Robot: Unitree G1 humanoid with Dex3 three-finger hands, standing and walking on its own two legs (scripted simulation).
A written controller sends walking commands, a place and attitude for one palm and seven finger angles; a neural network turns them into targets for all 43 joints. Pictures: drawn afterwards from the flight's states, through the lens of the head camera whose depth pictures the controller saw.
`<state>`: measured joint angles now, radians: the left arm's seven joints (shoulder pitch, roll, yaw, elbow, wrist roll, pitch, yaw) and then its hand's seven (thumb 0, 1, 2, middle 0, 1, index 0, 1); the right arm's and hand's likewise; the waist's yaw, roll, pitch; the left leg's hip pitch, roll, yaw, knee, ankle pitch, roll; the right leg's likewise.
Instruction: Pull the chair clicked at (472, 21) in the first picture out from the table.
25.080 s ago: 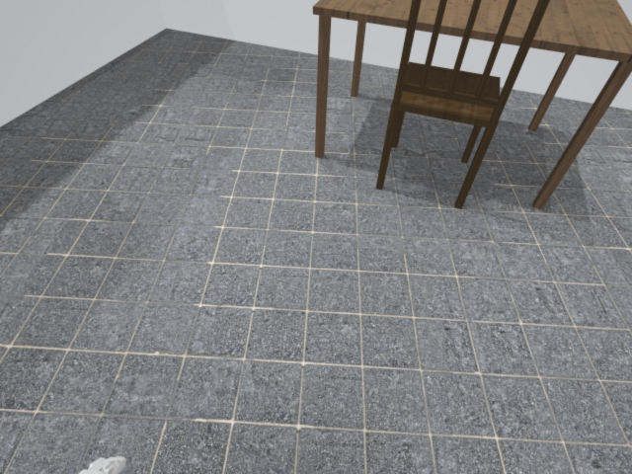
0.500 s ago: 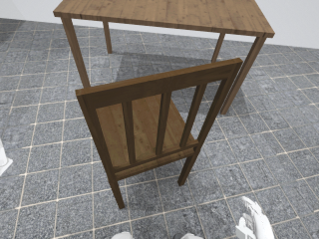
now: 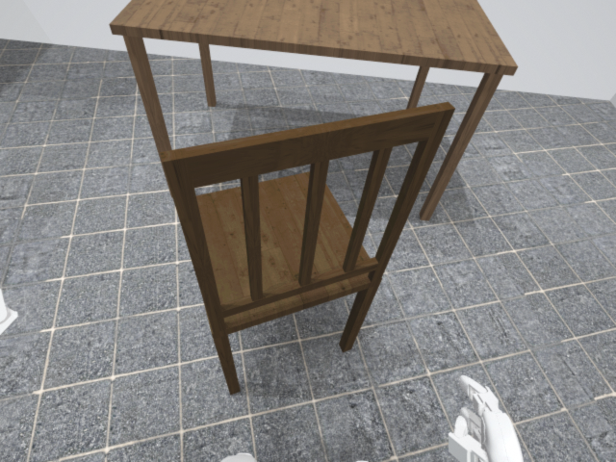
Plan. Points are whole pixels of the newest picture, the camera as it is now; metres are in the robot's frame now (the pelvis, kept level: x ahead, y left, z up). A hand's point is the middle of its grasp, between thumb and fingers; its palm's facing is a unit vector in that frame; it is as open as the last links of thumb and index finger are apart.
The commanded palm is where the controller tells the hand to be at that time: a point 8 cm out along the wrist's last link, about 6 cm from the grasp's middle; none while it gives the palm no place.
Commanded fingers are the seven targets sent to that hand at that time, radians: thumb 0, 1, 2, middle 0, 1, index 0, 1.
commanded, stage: step back with the hand held close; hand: left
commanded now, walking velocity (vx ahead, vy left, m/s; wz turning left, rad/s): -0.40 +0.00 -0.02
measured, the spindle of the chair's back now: (310, 232) +0.49 +0.02 -0.04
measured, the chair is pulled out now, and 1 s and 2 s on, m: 0.60 0.60 0.60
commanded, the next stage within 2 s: stop stepping back and stand still in 0.08 s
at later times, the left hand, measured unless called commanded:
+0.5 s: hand (8, 450) +0.11 +0.23 +0.17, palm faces +0.41 -0.79 -0.46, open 7.4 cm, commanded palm +0.06 +0.26 +0.19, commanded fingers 0.00 0.90 0.90 -0.20 -0.30 -0.20 -0.30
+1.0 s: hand out of the picture +0.09 +0.23 +0.17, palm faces +0.43 -0.80 -0.41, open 7.4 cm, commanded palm none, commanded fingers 0.00 0.90 0.90 -0.20 -0.30 -0.20 -0.30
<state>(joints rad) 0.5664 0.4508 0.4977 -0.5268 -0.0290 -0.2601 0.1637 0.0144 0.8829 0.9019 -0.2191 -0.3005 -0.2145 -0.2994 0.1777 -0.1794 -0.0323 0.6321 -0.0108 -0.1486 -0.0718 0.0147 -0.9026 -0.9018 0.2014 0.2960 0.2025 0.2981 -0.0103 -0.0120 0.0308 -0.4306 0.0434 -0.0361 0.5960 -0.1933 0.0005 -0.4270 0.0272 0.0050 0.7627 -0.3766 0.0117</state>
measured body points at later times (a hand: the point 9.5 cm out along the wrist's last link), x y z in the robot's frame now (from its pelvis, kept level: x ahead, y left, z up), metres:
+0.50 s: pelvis -0.09 -0.04 +0.01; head -0.10 -0.03 +0.46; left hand +0.08 +0.27 +0.19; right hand +0.02 -0.31 -0.08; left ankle -0.07 +0.09 -0.73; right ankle -0.10 -0.17 -0.73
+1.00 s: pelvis -0.11 -0.03 +0.01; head -0.11 -0.01 +0.46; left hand +0.06 +0.27 +0.19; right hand +0.04 -0.26 -0.07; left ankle -0.07 +0.09 -0.73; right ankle -0.10 -0.17 -0.73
